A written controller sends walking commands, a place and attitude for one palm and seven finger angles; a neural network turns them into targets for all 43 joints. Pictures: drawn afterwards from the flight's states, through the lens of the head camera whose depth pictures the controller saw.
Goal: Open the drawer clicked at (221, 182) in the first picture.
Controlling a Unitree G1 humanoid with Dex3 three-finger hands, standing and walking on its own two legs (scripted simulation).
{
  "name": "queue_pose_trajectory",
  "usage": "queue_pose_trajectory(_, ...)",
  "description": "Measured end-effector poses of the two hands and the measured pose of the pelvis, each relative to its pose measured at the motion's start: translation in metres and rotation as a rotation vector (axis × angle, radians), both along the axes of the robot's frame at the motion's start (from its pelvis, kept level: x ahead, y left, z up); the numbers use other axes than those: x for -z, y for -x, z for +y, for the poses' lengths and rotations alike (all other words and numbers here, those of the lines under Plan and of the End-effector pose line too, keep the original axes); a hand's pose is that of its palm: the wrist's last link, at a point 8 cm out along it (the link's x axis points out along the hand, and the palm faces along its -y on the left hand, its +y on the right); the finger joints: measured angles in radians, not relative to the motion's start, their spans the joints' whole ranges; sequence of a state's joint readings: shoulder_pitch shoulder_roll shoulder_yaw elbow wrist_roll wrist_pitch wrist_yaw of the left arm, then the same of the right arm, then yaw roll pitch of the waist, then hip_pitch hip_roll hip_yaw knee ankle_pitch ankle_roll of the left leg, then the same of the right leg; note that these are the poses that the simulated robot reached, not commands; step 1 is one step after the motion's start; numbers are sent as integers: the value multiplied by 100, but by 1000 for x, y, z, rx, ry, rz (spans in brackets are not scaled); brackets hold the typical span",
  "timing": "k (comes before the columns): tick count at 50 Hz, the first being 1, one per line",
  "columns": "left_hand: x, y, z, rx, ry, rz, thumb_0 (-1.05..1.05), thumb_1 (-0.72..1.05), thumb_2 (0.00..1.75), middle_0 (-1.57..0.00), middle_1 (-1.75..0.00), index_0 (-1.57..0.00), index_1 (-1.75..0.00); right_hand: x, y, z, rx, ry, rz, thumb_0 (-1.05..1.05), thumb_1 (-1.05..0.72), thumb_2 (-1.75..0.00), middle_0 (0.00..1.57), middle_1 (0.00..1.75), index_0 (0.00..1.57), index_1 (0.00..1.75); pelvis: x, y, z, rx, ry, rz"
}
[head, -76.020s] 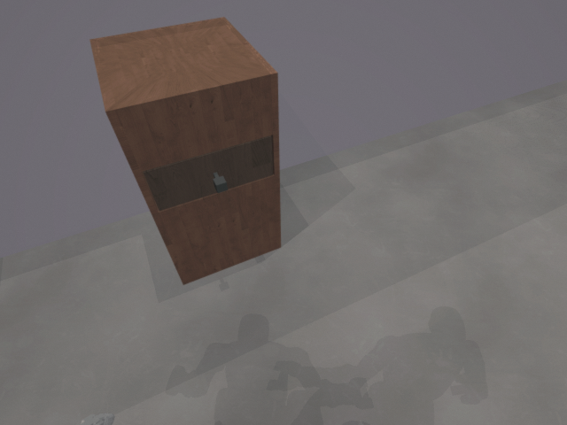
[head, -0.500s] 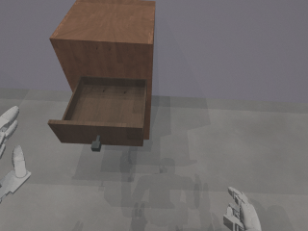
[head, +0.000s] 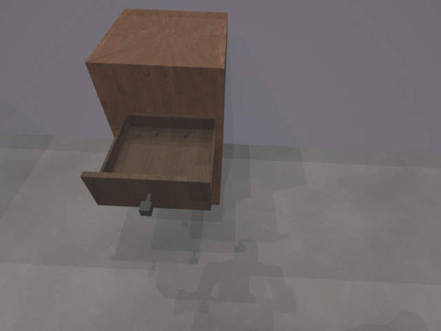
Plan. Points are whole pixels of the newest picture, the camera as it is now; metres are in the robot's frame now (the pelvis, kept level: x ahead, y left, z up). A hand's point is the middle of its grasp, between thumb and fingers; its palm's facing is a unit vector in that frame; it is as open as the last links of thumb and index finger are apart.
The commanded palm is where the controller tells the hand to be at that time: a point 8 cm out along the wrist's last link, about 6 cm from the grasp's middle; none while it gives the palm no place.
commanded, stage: let the arm hang, fingers relaxed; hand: left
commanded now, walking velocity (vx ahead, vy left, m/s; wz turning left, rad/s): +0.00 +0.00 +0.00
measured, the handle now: (147, 204) +0.50 +0.25 -0.24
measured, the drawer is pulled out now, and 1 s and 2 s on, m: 0.30 0.30 0.30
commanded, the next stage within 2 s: look to check the result in 0.84 s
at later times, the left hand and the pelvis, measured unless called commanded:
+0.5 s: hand out of the picture -0.04 +0.16 -0.17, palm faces +0.02 -0.98 -0.20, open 7.3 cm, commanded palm none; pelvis -0.01 -0.01 +0.01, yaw +0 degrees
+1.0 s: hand out of the picture -0.02 +0.14 -0.17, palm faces +0.03 -0.99 -0.17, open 7.3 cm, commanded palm none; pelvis +0.00 -0.02 +0.01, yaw -1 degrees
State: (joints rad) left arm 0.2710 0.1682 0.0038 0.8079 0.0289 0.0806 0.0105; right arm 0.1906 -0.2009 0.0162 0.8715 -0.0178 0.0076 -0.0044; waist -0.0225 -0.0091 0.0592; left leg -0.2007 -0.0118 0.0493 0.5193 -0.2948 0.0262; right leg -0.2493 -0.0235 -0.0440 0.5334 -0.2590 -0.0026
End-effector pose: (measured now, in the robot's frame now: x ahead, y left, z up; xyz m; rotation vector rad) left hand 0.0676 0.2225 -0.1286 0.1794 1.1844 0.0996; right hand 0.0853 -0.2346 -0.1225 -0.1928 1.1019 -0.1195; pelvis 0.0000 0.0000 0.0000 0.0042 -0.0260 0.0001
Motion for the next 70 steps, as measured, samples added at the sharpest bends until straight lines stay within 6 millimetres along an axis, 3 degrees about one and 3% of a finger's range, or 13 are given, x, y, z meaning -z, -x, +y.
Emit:
queue_pose_trajectory(3,12,39,-1,-71,6,110,-1,100,90,-20,-30,-21,-30,2,46,-4,20,21,152,1,-91,-90,20,30,20,30,-4,3,-4,-6,7,-3)
queue_pose_trajectory(8,11,93,3,-97,2,265,-1,99,90,-20,-30,-21,-30,6,109,-3,59,19,353,1,-91,-90,20,30,20,30,-7,5,-6,-11,13,1)
queue_pose_trajectory(12,5,121,4,-111,-15,349,-1,95,90,-20,-30,-20,-30,9,139,4,91,-5,430,1,-91,-90,19,30,20,30,-8,6,-6,-8,11,-3)
queue_pose_trajectory(16,2,131,1,-114,-25,378,0,93,90,-20,-30,-20,-30,14,152,14,112,-39,448,1,-91,-90,19,30,20,30,-8,7,-6,-2,8,-10)
queue_pose_trajectory(24,5,113,-15,-99,-8,312,0,91,90,-20,-30,-20,-30,23,145,34,122,-107,399,0,-91,-90,20,30,20,30,-7,10,-8,8,2,-15)
queue_pose_trajectory(31,9,90,-29,-77,13,244,1,92,90,-20,-30,-20,-30,25,130,39,131,-124,343,0,-91,-90,20,30,20,30,-7,9,-11,14,0,-13)
queue_pose_trajectory(53,9,90,-39,-97,25,279,0,91,90,-20,-30,-20,-30,20,127,17,139,-80,376,0,-91,-90,19,30,20,30,-8,-1,-20,12,0,-7)
queue_pose_trajectory(70,7,76,-45,-97,13,268,0,91,90,-20,-30,-20,-30,23,109,12,133,-93,363,0,-91,-90,19,30,20,30,-8,-10,-29,10,0,-2)
